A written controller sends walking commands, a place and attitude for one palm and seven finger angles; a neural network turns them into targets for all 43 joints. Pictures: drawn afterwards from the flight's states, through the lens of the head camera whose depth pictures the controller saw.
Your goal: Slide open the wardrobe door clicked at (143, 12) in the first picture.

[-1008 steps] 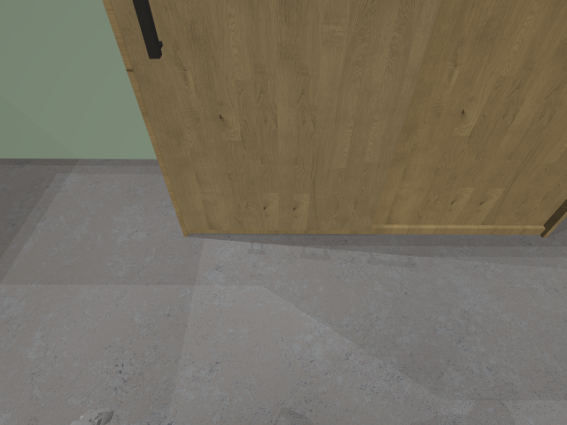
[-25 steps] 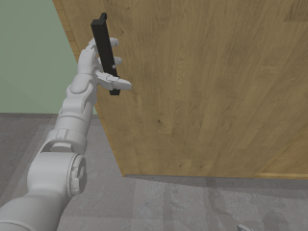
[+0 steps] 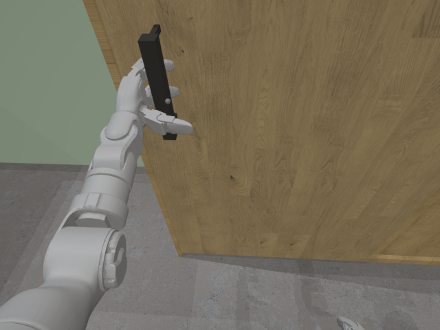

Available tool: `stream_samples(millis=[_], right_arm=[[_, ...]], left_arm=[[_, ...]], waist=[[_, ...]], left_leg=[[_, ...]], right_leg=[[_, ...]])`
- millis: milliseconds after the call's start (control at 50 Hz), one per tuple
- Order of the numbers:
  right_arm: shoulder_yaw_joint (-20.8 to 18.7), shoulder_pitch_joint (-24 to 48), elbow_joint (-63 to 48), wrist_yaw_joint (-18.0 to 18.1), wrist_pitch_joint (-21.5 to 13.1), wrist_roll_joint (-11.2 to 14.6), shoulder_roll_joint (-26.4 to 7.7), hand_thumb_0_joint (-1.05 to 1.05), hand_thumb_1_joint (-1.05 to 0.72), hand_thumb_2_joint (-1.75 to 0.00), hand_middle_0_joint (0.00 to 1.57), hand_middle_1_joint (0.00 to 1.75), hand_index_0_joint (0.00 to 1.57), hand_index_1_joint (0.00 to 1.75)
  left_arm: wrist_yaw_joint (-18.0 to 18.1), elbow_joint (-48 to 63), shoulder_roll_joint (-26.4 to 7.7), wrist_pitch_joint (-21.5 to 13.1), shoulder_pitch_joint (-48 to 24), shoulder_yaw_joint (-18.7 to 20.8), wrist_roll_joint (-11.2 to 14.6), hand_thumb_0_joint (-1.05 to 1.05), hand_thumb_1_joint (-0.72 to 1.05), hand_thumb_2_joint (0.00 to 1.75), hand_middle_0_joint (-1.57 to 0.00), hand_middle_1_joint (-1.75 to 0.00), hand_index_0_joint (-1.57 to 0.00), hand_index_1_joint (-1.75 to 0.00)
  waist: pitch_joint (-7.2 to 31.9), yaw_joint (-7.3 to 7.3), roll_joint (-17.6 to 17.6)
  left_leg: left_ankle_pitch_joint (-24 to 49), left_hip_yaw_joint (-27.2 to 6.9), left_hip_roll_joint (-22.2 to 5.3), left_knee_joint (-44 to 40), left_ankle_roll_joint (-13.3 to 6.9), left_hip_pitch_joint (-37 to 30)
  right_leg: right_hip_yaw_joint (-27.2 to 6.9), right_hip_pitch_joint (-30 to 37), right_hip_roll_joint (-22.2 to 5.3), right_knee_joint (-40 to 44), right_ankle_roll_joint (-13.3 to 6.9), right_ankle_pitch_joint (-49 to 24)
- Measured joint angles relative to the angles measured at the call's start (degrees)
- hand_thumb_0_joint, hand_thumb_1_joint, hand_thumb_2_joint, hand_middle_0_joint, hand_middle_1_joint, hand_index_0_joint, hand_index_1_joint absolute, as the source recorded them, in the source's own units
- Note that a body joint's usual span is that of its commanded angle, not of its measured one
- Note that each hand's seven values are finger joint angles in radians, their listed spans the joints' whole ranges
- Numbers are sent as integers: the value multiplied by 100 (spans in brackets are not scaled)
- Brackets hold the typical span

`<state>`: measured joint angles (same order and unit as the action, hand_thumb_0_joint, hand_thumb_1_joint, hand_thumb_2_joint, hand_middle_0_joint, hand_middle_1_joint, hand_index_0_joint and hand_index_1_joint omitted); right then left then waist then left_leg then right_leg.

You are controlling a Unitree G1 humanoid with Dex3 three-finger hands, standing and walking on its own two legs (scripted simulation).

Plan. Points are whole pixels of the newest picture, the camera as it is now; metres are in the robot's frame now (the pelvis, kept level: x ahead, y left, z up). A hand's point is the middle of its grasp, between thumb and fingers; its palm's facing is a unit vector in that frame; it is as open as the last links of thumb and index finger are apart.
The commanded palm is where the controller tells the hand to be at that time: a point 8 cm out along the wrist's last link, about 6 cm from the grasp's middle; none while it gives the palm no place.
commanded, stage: grip the handle and tug to test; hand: left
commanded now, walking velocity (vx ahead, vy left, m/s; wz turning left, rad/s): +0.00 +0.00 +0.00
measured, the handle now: (163, 87) +0.52 +0.12 +0.18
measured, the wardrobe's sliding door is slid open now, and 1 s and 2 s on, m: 0.00 0.00 0.00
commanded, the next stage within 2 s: tug the door sideways, standing still in 1.36 s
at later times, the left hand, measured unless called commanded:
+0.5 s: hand (166, 100) +0.46 +0.10 +0.19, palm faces -0.04 -1.00 +0.00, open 7.6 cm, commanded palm +0.43 +0.15 +0.19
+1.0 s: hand (167, 99) +0.46 +0.10 +0.19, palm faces -0.04 -1.00 +0.00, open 6.2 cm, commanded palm +0.43 +0.16 +0.19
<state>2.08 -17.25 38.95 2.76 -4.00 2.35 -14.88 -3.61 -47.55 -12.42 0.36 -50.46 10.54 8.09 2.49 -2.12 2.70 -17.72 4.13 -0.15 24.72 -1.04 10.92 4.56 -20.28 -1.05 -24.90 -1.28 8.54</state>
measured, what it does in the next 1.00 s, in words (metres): stands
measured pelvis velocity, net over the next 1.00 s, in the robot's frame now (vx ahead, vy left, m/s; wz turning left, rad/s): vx -0.01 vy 0.00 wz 0.00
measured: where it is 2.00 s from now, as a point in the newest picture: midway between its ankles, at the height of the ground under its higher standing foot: outside the picture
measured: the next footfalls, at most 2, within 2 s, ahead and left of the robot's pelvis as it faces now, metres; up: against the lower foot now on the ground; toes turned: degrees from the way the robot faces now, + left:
none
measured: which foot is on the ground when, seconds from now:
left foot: down 0.00-1.00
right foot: down 0.00-1.00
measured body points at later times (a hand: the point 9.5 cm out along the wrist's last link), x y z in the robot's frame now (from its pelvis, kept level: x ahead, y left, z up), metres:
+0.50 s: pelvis +0.00 +0.00 +0.00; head +0.02 -0.01 +0.45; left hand +0.46 +0.16 +0.20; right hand +0.09 -0.25 -0.12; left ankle -0.06 +0.10 -0.74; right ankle +0.04 -0.11 -0.74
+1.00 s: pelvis -0.01 +0.00 +0.00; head +0.02 -0.02 +0.45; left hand +0.46 +0.16 +0.20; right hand +0.08 -0.25 -0.12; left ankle -0.06 +0.10 -0.74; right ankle +0.04 -0.11 -0.74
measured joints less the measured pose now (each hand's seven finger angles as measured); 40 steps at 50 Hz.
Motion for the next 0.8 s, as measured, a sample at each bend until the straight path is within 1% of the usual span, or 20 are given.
stream_samples(millis=[100,200,280,440,600,800], right_arm=[[23,61,-6,9,32,8,9,1,-90,-90,20,30,20,30],[13,75,-18,29,19,20,6,1,-90,-90,20,30,20,30],[39,73,27,43,20,7,5,1,-90,-90,20,30,20,30],[55,13,56,50,-13,2,8,1,-90,-90,20,30,20,30],[30,-106,51,23,-29,4,-1,1,-90,-90,20,30,20,30],[23,-150,81,38,-17,15,-22,1,-90,-90,20,30,20,30]], left_arm=[[-17,40,0,46,18,-3,5,-1,-41,34,-28,-121,-26,-121],[56,10,0,88,-44,-83,5,-1,-25,41,-29,-124,-27,-122],[16,-128,0,74,-154,-75,-3,-1,-8,48,-31,-126,-29,-124],[-45,-425,-70,-48,-327,-27,4,0,27,63,-36,-131,-35,-130],[-40,-411,-136,-144,-265,47,0,1,63,78,-38,-135,-37,-134],[-44,-400,-121,-139,-246,98,-19,1,64,78,-36,-138,-34,-136]], waist=[[-10,4,-17],[-28,10,-10],[-30,21,-29],[-28,-20,-52],[-14,-78,-44],[-24,-88,-34]], left_leg=[[1,-6,1,0,-2,-26],[4,-26,11,18,-5,-9],[8,-46,23,31,-10,19],[5,-50,29,82,-15,105],[2,8,21,77,-19,123],[3,13,10,67,-18,100]], right_leg=[[5,29,-1,2,0,0],[22,27,-16,-4,3,-2],[39,6,-31,-18,7,3],[41,-65,-39,-40,8,-9],[-16,-108,-21,-39,12,-28],[-22,-81,-8,-14,9,-39]])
